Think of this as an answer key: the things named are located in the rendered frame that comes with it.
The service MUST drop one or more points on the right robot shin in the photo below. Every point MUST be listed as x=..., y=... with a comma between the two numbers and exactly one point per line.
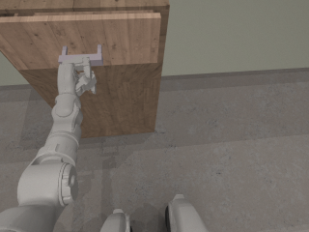
x=174, y=228

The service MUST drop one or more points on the handle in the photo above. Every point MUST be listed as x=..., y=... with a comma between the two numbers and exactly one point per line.
x=96, y=59

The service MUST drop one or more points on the left robot hand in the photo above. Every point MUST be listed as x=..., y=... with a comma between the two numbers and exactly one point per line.
x=69, y=82

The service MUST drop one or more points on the robot shin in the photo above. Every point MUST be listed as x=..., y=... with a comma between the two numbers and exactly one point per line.
x=117, y=211
x=174, y=228

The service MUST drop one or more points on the drawer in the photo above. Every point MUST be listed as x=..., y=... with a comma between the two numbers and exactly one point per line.
x=34, y=41

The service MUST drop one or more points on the left robot forearm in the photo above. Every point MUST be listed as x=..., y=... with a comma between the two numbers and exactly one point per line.
x=63, y=140

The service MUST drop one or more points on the left robot upper arm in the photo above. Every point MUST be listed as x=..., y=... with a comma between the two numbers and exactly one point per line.
x=44, y=192

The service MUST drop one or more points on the left robot shin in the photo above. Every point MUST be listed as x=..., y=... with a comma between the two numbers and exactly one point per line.
x=117, y=211

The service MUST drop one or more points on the cabinet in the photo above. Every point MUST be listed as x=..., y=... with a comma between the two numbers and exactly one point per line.
x=126, y=97

